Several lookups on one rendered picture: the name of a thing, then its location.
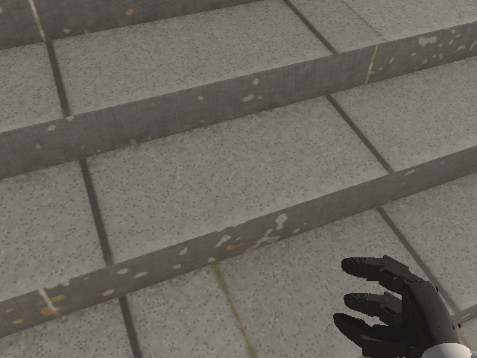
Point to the robot right forearm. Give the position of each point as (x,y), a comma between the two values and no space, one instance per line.
(447,350)

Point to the right robot hand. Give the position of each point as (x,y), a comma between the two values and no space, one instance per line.
(416,323)

